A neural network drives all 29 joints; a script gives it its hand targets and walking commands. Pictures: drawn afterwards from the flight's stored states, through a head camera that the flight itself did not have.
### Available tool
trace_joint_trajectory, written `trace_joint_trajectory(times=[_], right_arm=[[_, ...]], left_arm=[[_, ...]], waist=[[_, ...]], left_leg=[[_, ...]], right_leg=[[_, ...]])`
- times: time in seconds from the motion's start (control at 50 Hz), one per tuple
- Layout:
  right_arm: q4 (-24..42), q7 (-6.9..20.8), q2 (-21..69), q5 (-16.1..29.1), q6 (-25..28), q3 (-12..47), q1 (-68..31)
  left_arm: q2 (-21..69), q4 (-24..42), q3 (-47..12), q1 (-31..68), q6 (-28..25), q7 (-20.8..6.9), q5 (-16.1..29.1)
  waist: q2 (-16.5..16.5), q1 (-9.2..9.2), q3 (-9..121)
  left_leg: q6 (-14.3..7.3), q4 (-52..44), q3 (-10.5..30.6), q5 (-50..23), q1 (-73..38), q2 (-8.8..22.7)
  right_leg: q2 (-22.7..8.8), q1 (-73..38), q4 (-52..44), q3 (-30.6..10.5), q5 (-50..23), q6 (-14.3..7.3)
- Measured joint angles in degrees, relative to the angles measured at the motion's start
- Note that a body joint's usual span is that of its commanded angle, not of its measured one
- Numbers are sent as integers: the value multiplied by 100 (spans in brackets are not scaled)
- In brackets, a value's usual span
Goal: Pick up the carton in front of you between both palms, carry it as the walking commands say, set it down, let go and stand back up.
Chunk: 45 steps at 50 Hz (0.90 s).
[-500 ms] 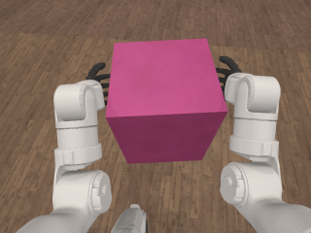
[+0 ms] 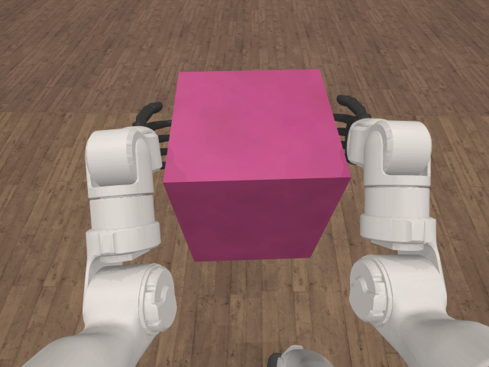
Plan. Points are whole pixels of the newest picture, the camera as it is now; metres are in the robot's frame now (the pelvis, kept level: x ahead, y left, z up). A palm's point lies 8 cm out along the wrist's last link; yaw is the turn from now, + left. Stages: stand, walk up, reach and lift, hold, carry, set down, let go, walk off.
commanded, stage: carry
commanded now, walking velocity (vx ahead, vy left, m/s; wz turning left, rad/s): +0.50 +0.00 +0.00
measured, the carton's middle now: (251, 174) +0.39 -0.01 +0.10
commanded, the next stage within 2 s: none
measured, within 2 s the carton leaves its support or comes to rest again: neither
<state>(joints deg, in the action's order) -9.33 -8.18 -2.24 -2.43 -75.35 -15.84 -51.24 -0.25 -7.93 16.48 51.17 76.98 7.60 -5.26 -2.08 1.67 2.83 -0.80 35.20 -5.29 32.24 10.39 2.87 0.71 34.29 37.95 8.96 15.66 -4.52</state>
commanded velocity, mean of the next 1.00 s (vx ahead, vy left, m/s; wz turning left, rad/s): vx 0.50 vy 0.00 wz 0.00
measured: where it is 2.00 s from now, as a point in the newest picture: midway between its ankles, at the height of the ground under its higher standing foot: (229, 146)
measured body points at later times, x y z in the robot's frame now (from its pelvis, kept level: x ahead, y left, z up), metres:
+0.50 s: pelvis +0.29 +0.03 +0.04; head +0.31 +0.03 +0.49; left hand +0.69 +0.17 +0.20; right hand +0.68 -0.14 +0.20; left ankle +0.37 +0.11 -0.67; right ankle +0.16 -0.08 -0.59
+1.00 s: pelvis +0.58 +0.00 +0.09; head +0.61 +0.00 +0.53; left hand +0.95 +0.18 +0.23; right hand +0.98 -0.12 +0.23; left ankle +0.56 +0.11 -0.55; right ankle +0.60 -0.08 -0.64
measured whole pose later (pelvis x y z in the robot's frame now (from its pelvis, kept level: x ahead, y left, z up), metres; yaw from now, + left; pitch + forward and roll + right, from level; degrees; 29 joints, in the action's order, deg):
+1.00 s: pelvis +0.58 +0.00 +0.09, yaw +0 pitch +4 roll +0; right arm -9.1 -6.8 -1.9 -4.1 -76.9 -16.7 -49.8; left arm -0.5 -7.4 12.9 47.0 76.7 9.4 -1.9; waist -0.4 -5.5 0.6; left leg -2.2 73.1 -1.2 25.5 38.2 0.5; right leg 0.7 22.0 32.5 7.0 21.8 -4.3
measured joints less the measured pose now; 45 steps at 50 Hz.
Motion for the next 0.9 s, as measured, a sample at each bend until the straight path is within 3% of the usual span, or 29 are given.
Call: trace_joint_trajectory(times=[0.02,0.08,0.12,0.18,0.26,0.34,0.4,0.44,0.48,0.54,0.6,0.66,0.72,0.78,0.82,0.9], right_arm=[[-93,44,-55,-12,19,-26,32],[-281,196,-63,-40,1,-89,163],[-240,198,1,-125,-61,-92,209],[5,188,91,-213,-115,-105,227],[419,184,143,-240,-130,-146,212],[543,183,116,-229,-152,-167,142],[207,184,94,-237,-127,-122,-8],[-105,175,161,-294,-6,-1,-63],[-246,145,195,-291,5,110,32],[-152,53,150,-101,-62,212,250],[68,-22,93,75,-89,210,278],[263,-65,88,136,-76,149,180],[255,-66,112,106,-55,81,71],[24,-27,96,32,-52,42,-1],[-157,41,-5,-1,-34,15,14],[-333,149,-77,-53,-27,-47,170]], left_arm=[[37,-156,-68,-2,-72,1,-32],[72,-361,-234,-202,-126,4,-12],[25,-272,-324,-382,-104,31,131],[-20,-30,-364,-487,-95,108,308],[-14,256,-285,-396,-122,179,403],[-18,254,-222,-195,-105,180,379],[-110,31,-172,-66,-34,143,341],[-245,-138,-115,-73,-34,65,332],[-276,-304,-55,-116,-20,2,295],[-197,-330,-23,-121,81,-5,172],[-127,-110,7,-85,135,-5,93],[-87,186,49,-50,148,0,66],[-68,290,92,-39,143,-1,49],[-67,74,90,-22,103,-9,34],[-20,-237,10,22,-12,-12,-8],[55,-401,-260,-229,-103,15,6]], waist=[[-32,-132,8],[98,-459,-22],[152,-601,-99],[189,-727,-230],[197,-760,-272],[241,-652,-114],[352,-441,50],[427,-173,67],[342,55,41],[269,269,-67],[234,362,-207],[226,375,-247],[194,330,-147],[74,186,24],[-32,18,82],[119,-439,3]], left_leg=[[8,780,124,-153,221,33],[-58,3325,497,-390,1272,-274],[-123,4027,489,-624,1917,-338],[-167,3948,435,-777,2676,-274],[-110,2945,339,-949,3252,-90],[-119,1326,142,-1329,3112,-33],[-260,223,-225,-1693,2469,-259],[-294,490,-320,-1629,2319,-370],[-303,483,-274,-1296,2085,-396],[-248,59,-193,-1207,1627,-393],[-268,-298,-151,-1121,1201,-366],[-243,-563,-128,-964,811,-349],[-144,-768,-91,-739,410,-307],[-5,-671,-36,-324,42,-142],[36,179,2,-18,118,68],[-45,3348,462,-264,1423,-266]], right_leg=[[39,-67,166,43,99,-37],[57,-419,149,-25,475,-81],[49,-738,-150,-82,501,-25],[25,-1185,-542,-139,570,-31],[-15,-1724,-905,-197,774,39],[-106,-2255,-1090,-258,1137,208],[-339,-2495,-605,-299,1655,342],[-449,-2088,845,-526,1446,376],[-197,-1350,2661,-849,1347,325],[-53,-354,3795,-852,1051,215],[-106,372,3561,-775,965,170],[-233,810,2752,-687,879,192],[-302,812,1534,-548,544,201],[-156,327,302,-203,297,119],[-5,-48,44,-24,-66,20],[19,-506,89,-95,492,-24]])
